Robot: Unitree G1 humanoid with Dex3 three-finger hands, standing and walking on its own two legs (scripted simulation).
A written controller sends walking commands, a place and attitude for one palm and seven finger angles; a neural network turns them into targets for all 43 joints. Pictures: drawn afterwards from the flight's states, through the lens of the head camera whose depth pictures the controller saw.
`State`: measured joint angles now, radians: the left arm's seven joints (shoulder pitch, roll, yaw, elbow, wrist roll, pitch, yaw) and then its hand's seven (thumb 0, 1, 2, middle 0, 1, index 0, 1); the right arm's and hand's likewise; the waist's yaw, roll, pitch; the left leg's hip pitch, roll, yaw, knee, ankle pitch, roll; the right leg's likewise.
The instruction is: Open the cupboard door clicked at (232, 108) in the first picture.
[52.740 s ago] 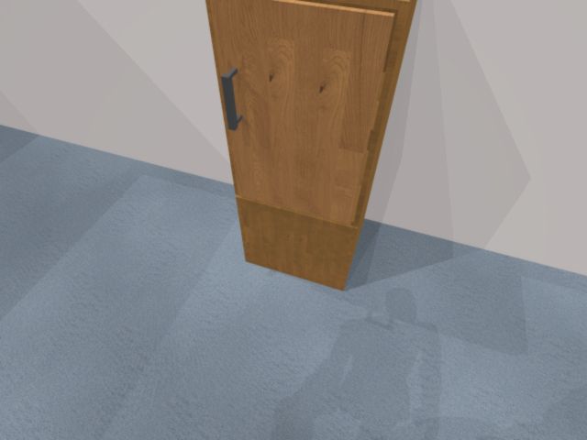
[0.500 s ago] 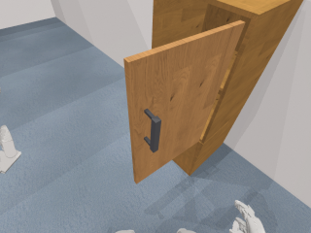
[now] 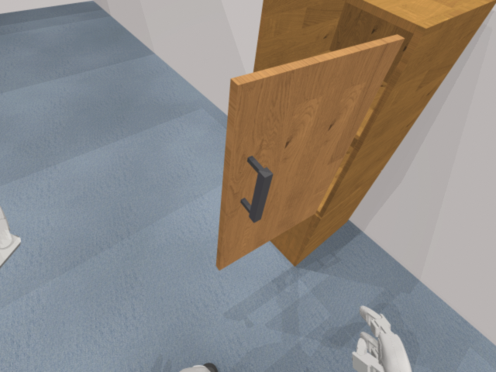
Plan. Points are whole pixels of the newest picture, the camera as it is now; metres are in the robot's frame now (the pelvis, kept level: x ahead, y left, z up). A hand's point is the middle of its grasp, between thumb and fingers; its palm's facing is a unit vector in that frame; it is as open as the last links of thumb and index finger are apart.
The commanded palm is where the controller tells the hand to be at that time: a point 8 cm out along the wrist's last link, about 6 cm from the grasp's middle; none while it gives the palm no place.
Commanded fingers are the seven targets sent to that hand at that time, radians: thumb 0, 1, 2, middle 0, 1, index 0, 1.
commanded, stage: step back with the hand held close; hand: left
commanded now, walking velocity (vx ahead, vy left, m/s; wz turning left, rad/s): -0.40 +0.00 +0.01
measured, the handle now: (254, 190) +0.43 +0.04 +0.03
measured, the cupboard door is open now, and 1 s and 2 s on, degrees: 84 84 84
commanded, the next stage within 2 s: stop stepping back and stand still in 0.08 s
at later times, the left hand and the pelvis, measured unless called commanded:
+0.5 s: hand (38, 314) +0.14 +0.23 +0.16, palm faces +0.41 -0.84 -0.36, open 7.4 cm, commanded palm +0.06 +0.27 +0.18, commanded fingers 0.00 0.90 0.90 -0.20 -0.30 -0.20 -0.30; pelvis -0.10 -0.02 -0.01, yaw -5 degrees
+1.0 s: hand out of the picture +0.08 +0.25 +0.16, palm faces +0.41 -0.82 -0.40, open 7.4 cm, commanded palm +0.02 +0.29 +0.18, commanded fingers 0.00 0.90 0.90 -0.20 -0.30 -0.20 -0.30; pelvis -0.14 +0.00 -0.01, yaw -5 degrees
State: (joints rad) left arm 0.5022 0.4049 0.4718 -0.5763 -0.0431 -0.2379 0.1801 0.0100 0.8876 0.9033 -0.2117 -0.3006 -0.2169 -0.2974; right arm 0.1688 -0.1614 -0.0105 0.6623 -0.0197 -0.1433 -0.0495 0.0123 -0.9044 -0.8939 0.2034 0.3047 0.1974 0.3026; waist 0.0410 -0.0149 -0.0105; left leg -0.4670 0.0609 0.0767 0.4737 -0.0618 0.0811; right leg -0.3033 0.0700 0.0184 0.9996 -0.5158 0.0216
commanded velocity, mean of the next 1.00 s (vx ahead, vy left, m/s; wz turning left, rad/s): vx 0.07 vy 0.03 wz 0.01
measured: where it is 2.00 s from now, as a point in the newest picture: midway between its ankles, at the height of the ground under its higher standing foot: outside the picture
